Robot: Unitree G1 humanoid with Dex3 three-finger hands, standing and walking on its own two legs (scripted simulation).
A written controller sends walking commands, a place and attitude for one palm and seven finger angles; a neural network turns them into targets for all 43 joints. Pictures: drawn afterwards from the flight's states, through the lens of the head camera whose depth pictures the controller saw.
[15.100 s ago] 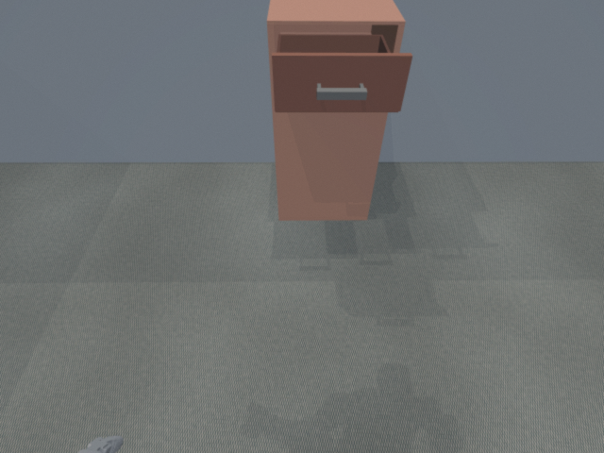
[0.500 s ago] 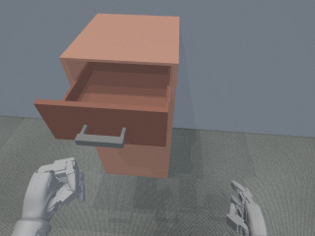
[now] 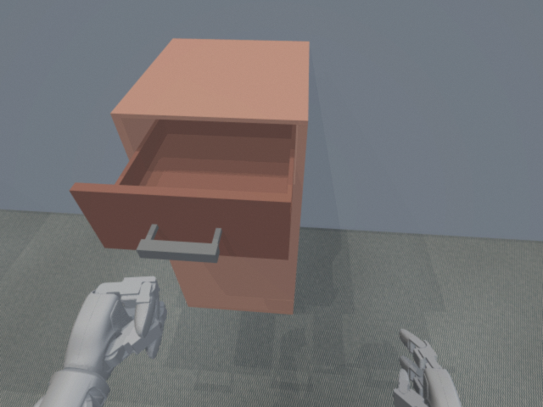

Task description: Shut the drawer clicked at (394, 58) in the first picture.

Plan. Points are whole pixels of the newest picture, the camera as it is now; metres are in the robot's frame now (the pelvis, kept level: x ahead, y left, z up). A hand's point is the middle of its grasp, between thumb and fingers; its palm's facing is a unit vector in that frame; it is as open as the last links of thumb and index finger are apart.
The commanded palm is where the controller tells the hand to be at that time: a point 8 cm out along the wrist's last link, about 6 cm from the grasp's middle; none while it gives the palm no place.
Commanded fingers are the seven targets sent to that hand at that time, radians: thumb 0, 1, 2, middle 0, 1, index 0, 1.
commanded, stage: raise the hand and make a fist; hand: left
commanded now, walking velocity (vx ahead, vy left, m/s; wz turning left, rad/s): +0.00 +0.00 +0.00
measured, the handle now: (182, 241) +0.38 +0.19 +0.03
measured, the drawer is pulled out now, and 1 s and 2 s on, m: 0.23 0.23 0.22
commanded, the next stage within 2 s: bring the fist close to the handle in 0.14 s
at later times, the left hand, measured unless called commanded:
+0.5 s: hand (166, 316) +0.21 +0.15 +0.10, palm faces +0.06 -0.99 -0.09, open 3.2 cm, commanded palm +0.18 +0.20 +0.10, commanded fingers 0.00 0.90 0.90 -1.40 -1.60 -1.40 -1.60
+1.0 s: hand (176, 308) +0.24 +0.16 +0.05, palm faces +0.03 -1.00 -0.06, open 3.2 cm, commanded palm +0.22 +0.21 +0.05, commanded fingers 0.00 0.90 0.90 -1.40 -1.60 -1.40 -1.60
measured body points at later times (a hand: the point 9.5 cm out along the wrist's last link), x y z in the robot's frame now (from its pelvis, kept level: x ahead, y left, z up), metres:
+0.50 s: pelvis +0.00 -0.03 +0.00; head +0.01 -0.05 +0.45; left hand +0.20 +0.20 +0.10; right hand +0.18 -0.26 -0.07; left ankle -0.02 +0.10 -0.72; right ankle +0.00 -0.12 -0.72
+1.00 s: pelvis -0.01 -0.02 -0.01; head +0.03 -0.03 +0.44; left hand +0.23 +0.21 +0.05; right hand +0.16 -0.26 -0.10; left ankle -0.02 +0.10 -0.72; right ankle +0.00 -0.12 -0.72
